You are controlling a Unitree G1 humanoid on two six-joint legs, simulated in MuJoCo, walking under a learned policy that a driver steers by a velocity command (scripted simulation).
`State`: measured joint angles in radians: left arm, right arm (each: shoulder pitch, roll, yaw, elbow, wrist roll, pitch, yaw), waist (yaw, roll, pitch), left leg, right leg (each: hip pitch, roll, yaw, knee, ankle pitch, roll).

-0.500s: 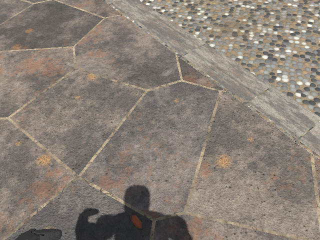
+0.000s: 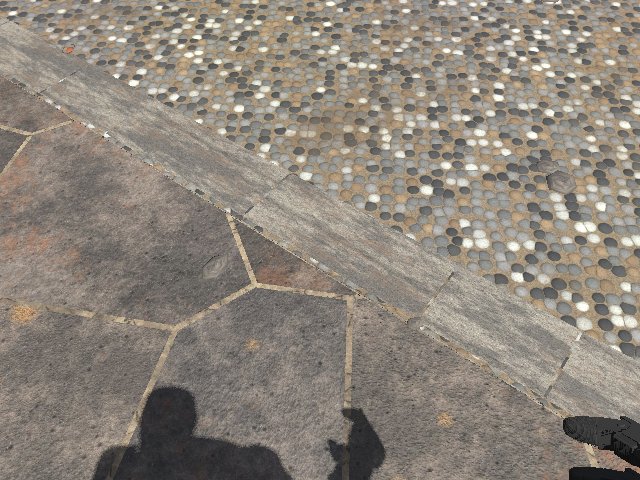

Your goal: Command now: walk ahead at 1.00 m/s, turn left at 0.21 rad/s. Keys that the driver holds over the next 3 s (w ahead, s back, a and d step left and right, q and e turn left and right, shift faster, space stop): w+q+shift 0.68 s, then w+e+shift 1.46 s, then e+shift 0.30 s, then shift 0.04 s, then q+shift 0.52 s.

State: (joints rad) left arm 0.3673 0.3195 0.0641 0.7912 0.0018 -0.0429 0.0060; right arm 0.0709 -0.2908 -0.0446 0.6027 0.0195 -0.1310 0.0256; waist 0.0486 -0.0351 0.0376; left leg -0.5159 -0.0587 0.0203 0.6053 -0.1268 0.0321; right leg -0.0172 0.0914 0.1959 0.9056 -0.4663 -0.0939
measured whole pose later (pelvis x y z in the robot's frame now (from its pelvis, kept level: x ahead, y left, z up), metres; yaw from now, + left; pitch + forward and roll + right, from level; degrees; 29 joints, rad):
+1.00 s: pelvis +0.81 +0.29 +0.02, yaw +33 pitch -1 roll +1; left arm 0.30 0.29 0.03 0.82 -0.06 -0.08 -0.01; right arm 0.28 -0.26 -0.04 0.72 -0.02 -0.09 0.04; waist -0.01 -0.03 0.06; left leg -0.27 -0.02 0.13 0.55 -0.25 0.06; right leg -0.45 -0.11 0.09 1.29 -0.26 -0.05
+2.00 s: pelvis +1.65 +0.55 +0.03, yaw -22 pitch -1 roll +5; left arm 0.13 0.35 0.07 0.59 -0.04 -0.01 -0.02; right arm 0.42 -0.32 -0.10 0.80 0.00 -0.10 0.00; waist -0.09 -0.05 0.04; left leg -0.04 -0.05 0.13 0.36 -0.31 -0.01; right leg -0.77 -0.11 0.03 1.27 -0.23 -0.06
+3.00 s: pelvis +2.08 +0.28 +0.03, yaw -38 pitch +2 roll -1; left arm 0.11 0.27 0.05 0.71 0.01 0.01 0.01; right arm 0.22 -0.32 -0.09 0.63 0.03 0.06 -0.03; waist -0.03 0.04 0.07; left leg -0.43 -0.14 -0.28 0.53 -0.21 -0.01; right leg -0.30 0.08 0.12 0.50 -0.20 -0.02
